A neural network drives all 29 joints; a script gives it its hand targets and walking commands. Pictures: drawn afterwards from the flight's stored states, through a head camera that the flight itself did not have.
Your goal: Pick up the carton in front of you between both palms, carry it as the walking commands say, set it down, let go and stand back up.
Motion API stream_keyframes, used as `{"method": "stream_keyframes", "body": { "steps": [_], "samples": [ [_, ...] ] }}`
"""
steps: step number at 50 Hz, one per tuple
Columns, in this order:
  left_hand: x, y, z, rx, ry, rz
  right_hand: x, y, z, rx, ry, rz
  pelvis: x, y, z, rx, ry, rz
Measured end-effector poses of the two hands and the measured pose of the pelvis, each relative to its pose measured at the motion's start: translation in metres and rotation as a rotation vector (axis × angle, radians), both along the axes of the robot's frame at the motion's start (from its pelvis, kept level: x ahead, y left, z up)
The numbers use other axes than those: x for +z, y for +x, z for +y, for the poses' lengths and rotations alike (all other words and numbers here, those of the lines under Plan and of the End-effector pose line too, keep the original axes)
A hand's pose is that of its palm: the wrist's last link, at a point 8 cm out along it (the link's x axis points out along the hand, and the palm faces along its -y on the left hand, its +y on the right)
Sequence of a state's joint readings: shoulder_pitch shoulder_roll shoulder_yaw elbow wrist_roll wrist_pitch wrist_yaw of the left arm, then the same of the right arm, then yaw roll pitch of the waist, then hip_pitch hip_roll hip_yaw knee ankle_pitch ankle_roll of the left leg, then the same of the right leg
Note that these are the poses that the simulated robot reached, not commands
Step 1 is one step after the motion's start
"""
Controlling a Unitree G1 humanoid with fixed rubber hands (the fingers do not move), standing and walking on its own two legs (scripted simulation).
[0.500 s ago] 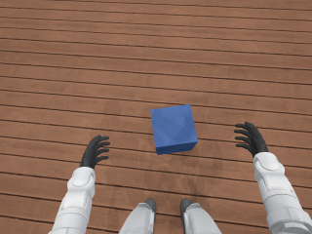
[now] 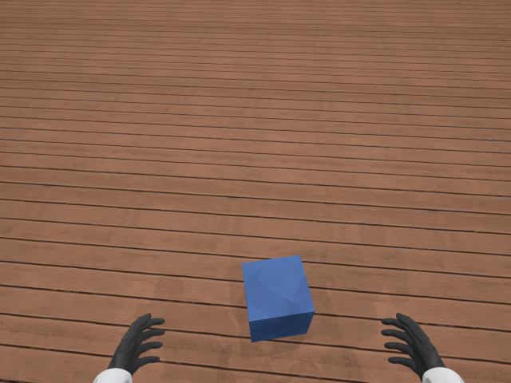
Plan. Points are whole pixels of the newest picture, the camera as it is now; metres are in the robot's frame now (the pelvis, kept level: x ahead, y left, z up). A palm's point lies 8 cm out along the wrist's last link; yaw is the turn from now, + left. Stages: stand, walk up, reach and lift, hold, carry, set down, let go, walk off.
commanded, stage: let go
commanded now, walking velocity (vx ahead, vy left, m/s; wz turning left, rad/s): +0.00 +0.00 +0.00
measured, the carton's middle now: (275, 299) +0.48 -0.03 -0.65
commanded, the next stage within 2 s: stand in 0.28 s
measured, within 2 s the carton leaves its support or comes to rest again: neither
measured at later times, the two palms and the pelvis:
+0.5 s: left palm out of the picture +0.13 +0.25 -0.11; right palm out of the picture +0.12 -0.27 -0.09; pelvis +0.02 +0.00 -0.01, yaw -1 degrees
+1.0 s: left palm out of the picture +0.12 +0.26 -0.14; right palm out of the picture +0.10 -0.25 -0.12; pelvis +0.05 +0.01 -0.02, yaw -3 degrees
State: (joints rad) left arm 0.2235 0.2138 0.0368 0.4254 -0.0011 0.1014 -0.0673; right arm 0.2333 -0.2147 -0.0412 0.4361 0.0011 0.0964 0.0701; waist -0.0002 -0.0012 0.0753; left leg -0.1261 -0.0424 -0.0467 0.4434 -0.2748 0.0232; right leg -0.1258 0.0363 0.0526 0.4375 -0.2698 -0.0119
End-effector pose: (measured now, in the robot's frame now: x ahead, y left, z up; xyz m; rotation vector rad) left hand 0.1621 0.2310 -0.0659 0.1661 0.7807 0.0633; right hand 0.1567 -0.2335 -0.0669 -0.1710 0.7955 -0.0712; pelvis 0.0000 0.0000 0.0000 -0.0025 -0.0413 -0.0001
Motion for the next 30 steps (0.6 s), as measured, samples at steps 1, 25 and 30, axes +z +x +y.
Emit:
{"method": "stream_keyframes", "body": {
  "steps": [1,25,30],
  "samples": [
    [0.000,0.001,-0.001,-0.002,0.000,0.000,0.000,-0.001,0.000,0.000,0.000,0.001,0.000,0.000,0.000,-0.001,0.000,-0.009],
    [-0.041,-0.030,0.016,-0.002,0.098,0.126,-0.024,-0.040,-0.032,-0.067,-0.141,0.106,-0.007,0.020,-0.003,-0.022,-0.003,0.088],
    [-0.051,-0.025,0.016,-0.006,0.093,0.164,-0.029,-0.041,-0.033,-0.094,-0.147,0.133,-0.010,0.033,-0.001,-0.031,-0.005,0.107]
  ]
}}
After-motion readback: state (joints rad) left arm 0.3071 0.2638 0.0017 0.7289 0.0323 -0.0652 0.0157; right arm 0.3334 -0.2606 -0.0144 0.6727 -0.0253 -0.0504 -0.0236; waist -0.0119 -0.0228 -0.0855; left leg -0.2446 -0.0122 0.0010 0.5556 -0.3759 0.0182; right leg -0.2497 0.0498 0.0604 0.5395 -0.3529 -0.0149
